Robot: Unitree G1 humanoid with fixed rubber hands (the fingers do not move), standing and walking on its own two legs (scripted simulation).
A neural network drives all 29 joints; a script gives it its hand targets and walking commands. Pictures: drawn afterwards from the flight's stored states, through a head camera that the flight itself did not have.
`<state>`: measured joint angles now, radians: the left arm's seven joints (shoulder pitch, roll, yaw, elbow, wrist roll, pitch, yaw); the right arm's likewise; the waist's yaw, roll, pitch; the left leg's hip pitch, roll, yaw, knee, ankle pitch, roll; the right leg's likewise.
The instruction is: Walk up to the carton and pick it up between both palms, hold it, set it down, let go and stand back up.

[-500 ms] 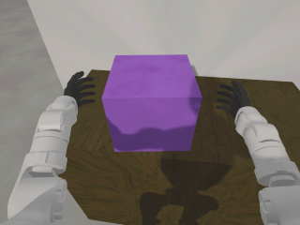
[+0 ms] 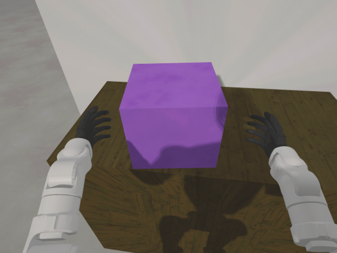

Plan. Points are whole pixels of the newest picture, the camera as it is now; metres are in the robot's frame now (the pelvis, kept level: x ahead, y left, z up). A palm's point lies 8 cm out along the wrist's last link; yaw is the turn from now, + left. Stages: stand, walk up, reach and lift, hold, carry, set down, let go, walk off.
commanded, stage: set down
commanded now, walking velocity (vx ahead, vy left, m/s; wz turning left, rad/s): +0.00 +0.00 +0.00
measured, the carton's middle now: (173, 114) +0.50 -0.03 +0.10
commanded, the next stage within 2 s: none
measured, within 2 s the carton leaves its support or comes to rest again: neither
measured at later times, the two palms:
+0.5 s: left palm (74, 189) +0.28 +0.22 +0.06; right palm (266, 183) +0.26 -0.23 +0.06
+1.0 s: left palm (76, 227) +0.23 +0.23 -0.02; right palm (265, 188) +0.25 -0.23 +0.05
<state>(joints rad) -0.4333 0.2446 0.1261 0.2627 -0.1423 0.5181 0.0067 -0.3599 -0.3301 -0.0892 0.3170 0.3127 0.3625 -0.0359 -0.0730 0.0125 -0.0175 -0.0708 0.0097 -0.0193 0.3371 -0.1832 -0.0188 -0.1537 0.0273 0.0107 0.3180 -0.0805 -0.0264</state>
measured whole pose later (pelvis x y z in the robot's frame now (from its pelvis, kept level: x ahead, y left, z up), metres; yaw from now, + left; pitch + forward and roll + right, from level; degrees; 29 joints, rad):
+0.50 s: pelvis +0.02 +0.00 +0.00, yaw +0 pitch -4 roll +0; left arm 0.05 0.24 0.06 -0.01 -0.18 0.37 0.00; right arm 0.13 -0.25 -0.09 -0.07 0.24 0.32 -0.03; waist -0.02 0.01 0.03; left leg -0.05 0.01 -0.01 0.33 -0.21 -0.02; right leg -0.14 0.03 0.02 0.31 -0.10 -0.02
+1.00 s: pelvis +0.04 +0.01 +0.00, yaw -1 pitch -6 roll -1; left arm 0.29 0.17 0.04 0.08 0.00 0.28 -0.01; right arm 0.22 -0.29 -0.07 0.07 0.20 0.08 0.04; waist -0.01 -0.02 0.08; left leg 0.02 0.03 0.00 0.33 -0.26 -0.01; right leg -0.05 0.04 0.03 0.27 -0.13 -0.02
